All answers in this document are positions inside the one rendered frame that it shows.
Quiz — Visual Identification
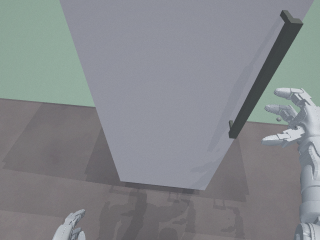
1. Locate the left robot hand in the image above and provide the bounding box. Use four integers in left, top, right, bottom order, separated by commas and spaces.
52, 209, 86, 240

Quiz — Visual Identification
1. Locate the handle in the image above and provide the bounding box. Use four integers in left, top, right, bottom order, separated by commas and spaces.
228, 10, 303, 139

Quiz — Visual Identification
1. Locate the right robot forearm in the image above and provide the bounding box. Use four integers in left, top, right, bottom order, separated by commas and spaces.
297, 136, 320, 226

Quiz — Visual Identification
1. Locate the right robot hand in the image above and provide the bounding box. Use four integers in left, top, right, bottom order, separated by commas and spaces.
261, 88, 320, 148

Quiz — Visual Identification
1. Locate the fridge door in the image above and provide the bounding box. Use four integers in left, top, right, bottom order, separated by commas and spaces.
59, 0, 314, 191

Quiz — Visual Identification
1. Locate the right robot upper arm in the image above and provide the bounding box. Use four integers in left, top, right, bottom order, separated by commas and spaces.
293, 222, 320, 240

